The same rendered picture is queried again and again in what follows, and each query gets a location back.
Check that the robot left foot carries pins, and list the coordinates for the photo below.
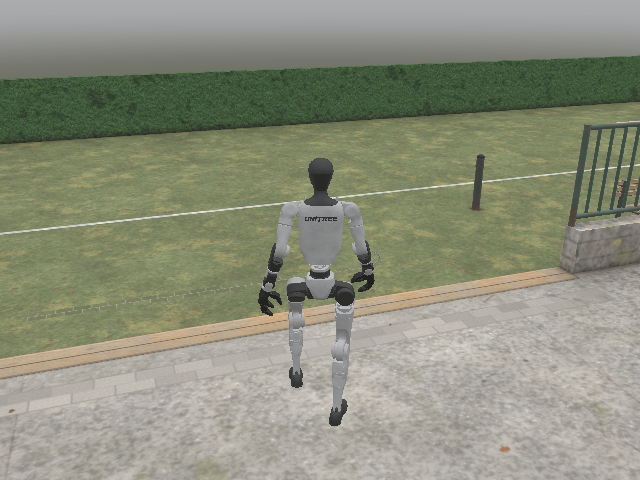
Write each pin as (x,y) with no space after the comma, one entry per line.
(296,380)

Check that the left robot shin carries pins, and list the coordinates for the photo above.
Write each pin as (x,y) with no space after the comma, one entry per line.
(295,343)

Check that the right robot hand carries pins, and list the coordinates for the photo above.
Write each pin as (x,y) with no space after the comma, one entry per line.
(360,276)

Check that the robot left upper arm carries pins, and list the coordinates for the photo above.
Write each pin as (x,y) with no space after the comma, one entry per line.
(288,211)

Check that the left robot forearm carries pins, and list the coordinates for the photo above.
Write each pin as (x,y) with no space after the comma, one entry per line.
(272,272)

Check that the robot right upper arm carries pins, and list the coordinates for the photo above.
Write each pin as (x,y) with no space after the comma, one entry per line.
(352,212)

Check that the right robot forearm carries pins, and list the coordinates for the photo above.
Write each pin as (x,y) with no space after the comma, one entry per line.
(366,261)

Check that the left robot hand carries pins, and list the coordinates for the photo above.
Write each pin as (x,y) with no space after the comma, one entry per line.
(264,302)

